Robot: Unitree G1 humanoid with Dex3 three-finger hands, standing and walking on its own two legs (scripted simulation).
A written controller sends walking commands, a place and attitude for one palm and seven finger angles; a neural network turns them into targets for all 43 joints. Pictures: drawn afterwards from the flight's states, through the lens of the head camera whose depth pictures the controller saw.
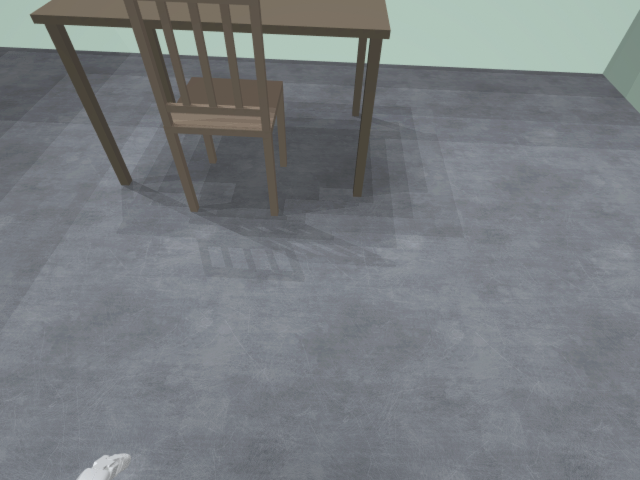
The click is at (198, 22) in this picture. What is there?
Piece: chair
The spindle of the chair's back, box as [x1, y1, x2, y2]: [187, 3, 216, 106]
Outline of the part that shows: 187,3 209,106 216,106 197,4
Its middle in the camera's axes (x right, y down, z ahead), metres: -0.38 -0.58 +1.24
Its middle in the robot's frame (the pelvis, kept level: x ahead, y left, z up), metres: +1.30 +0.43 -0.08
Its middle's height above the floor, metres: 0.69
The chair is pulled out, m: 0.00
